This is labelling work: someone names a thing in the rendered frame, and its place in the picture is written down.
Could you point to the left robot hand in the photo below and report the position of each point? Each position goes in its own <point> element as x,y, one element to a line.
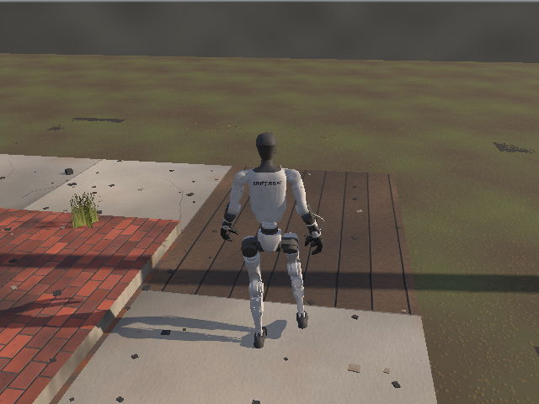
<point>224,233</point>

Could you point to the robot left upper arm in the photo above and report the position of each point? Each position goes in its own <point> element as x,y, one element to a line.
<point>237,191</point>

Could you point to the robot left forearm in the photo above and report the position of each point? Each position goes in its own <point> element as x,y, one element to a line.
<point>227,220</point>

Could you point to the robot head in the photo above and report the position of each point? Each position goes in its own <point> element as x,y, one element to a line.
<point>266,144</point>

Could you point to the robot right upper arm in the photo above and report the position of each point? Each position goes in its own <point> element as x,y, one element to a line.
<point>294,177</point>

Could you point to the left robot thigh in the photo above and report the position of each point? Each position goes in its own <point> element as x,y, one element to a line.
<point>250,249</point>

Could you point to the robot right forearm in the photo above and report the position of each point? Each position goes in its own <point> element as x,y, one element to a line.
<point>311,223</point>

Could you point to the right robot hand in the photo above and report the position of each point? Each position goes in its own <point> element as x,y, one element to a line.
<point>316,242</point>

